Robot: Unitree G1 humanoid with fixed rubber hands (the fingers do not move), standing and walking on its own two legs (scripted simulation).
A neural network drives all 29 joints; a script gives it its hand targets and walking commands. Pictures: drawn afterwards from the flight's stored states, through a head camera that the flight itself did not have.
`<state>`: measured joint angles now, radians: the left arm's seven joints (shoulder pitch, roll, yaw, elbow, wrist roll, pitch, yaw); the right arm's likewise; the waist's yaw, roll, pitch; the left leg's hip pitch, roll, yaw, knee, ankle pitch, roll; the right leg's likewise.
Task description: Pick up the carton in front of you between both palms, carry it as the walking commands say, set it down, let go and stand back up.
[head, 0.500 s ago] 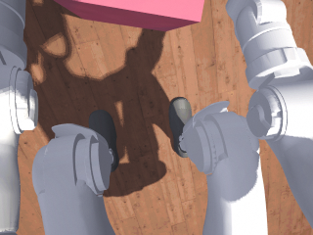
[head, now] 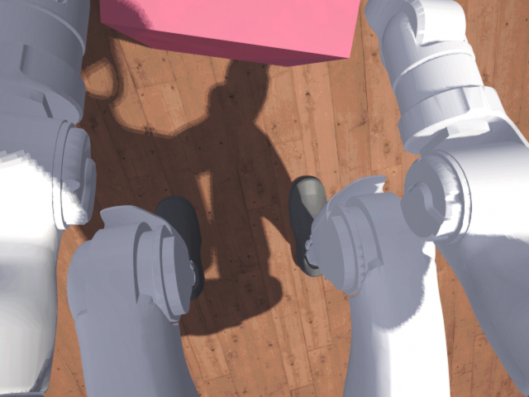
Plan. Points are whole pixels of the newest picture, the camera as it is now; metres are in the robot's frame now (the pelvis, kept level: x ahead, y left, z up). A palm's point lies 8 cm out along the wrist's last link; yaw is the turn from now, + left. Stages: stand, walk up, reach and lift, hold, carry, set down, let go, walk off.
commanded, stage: reach and lift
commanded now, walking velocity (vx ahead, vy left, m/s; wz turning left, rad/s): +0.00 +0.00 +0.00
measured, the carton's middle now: out of the picture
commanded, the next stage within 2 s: none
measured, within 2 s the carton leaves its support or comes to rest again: leaves its support in 0.18 s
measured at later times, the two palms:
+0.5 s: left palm out of the picture +0.55 +0.16 -0.10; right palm out of the picture +0.53 -0.14 -0.08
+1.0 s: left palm out of the picture +0.49 +0.16 +0.09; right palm out of the picture +0.49 -0.14 +0.10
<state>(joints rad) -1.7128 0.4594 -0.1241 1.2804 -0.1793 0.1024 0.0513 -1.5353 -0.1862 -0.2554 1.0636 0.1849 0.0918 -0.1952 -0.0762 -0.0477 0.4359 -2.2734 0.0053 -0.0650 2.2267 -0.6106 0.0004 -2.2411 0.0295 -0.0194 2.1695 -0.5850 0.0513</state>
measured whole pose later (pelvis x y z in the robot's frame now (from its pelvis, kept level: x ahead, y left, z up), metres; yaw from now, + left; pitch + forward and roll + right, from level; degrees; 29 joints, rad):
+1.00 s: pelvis +0.00 -0.01 +0.15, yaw +5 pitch +43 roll -1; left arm -1.11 0.04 0.42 0.76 0.33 0.51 -0.02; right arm -1.02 0.09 -0.63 0.61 -0.28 0.41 -0.03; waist -0.06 -0.02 -0.18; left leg -1.93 -0.03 -0.04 1.65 -0.47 -0.02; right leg -1.92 0.04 0.04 1.65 -0.48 0.04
